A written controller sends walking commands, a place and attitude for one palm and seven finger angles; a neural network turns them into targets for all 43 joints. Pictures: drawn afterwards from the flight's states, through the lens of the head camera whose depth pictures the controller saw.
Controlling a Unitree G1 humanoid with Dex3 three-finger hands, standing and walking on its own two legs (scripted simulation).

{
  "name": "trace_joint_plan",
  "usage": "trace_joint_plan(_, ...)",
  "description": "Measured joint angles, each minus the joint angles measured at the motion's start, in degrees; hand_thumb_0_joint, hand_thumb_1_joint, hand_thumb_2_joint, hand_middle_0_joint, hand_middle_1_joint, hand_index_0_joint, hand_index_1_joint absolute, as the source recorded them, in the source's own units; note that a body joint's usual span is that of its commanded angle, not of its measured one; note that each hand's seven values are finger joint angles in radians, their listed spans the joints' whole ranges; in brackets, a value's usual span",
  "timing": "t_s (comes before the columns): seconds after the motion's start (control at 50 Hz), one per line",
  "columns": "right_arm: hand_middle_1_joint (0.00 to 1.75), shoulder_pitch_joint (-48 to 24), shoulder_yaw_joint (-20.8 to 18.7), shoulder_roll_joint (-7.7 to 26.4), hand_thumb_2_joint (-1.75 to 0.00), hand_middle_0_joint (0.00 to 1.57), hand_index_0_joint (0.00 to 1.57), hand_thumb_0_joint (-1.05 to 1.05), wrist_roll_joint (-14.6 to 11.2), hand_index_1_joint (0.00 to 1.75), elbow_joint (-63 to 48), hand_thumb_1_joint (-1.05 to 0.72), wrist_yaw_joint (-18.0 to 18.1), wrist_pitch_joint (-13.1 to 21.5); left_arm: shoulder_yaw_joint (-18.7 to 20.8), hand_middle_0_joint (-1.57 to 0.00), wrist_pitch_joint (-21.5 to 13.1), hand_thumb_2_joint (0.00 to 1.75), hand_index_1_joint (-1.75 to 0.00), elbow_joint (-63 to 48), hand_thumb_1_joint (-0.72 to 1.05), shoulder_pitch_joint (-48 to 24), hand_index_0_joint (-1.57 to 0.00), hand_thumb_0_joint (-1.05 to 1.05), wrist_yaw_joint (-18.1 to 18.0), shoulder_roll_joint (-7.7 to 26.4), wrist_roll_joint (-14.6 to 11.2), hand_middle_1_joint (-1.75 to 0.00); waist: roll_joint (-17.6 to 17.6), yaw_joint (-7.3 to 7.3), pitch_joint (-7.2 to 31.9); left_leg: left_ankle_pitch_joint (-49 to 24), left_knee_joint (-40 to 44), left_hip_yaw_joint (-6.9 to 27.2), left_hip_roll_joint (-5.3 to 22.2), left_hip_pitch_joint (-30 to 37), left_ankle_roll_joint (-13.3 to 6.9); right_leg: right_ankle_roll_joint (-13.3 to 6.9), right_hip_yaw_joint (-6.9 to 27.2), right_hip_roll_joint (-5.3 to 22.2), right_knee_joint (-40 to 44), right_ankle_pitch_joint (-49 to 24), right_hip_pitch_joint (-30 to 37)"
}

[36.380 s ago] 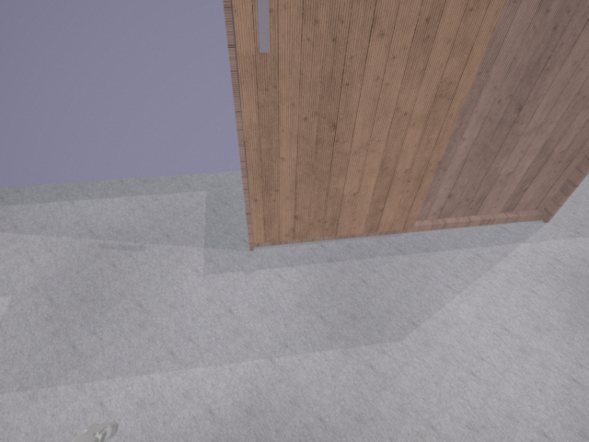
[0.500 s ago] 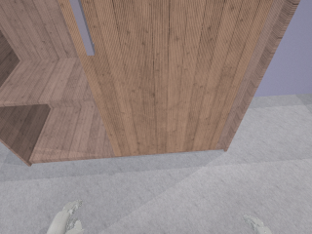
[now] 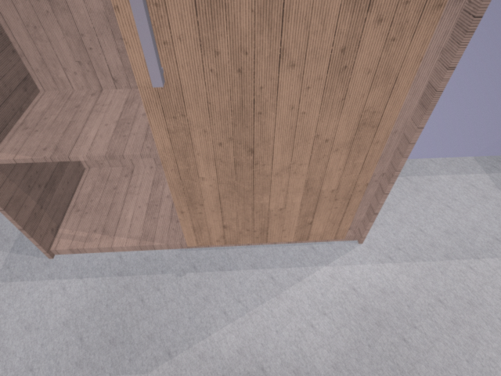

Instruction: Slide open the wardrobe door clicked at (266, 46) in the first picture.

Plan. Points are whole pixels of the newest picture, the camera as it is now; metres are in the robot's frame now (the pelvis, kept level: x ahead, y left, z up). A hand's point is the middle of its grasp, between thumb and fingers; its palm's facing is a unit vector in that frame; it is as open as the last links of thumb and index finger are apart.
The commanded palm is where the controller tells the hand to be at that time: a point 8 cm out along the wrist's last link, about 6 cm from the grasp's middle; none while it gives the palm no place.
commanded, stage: let the arm hang, fingers relaxed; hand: left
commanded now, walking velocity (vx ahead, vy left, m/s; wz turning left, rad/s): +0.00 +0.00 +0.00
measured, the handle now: (144, 17) +0.72 +0.26 +0.24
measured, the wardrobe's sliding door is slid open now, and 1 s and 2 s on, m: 0.61 0.61 0.61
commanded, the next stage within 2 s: look to check the result in 0.40 s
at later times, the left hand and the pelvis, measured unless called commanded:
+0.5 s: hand out of the picture +0.10 +0.23 -0.16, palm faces -0.06 -0.95 -0.30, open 7.3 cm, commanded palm none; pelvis +0.02 +0.00 +0.01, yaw -1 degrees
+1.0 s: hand out of the picture +0.12 +0.23 -0.15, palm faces -0.04 -0.94 -0.34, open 7.3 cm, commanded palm none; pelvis +0.04 -0.02 +0.01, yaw -1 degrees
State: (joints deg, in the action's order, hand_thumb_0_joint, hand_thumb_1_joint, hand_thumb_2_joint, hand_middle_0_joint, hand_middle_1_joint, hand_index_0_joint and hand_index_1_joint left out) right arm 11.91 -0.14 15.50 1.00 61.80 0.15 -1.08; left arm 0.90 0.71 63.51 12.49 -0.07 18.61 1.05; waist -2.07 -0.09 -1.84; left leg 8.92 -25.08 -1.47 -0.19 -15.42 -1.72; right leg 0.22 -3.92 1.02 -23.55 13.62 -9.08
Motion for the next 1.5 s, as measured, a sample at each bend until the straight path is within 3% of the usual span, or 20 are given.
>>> trace_joint_plan(0.48, 0.3, -6.6, 0.3, 3.9, -0.9, 0.2, 0.2, 0.0, -0.3, 0.29, 2.1, -0.91, -0.2, 1.5, -1.1, -0.21, -1.3, 0.9, -0.3, 0.6, 0.91, -6.5, -0.2, 0.0, 0.5, -0.7, 0.0, -0.3, 2.3, 0.57, 0.0, -1.2, 5.9, -0.9, -0.5, 4.5, 0.2, 0.3, 0.9, 0.3, 4.8, -0.9, 3.6)
trace_joint_plan(0.82, 0.3, -6.7, 0.6, 3.5, -0.9, 0.2, 0.2, 0.0, -0.5, 0.3, 2.6, -0.9, 0.0, 1.3, -0.8, -0.21, -1.4, 0.9, -0.3, 1.5, 0.91, -5.7, -0.2, 0.0, 0.0, 0.6, -0.2, -0.3, 1.7, 0.18, -0.3, -0.2, 6.8, -0.8, 0.0, 6.4, 1.0, -0.4, 0.8, -0.3, 6.6, -0.4, 5.9)
trace_joint_plan(1.5, 0.3, -5.9, 0.5, 3.5, -0.9, 0.2, 0.2, 0.0, -0.5, 0.3, 2.9, -0.9, 0.3, 1.0, -0.8, -0.21, -1.4, 0.9, -0.3, 1.0, 0.91, -5.9, -0.2, 0.0, -0.2, 0.1, -0.3, -0.3, 2.0, 0.51, -0.6, 0.1, 7.7, -1.0, 1.5, 8.3, 2.4, -1.7, 1.2, -1.7, 7.8, -0.4, 7.6)
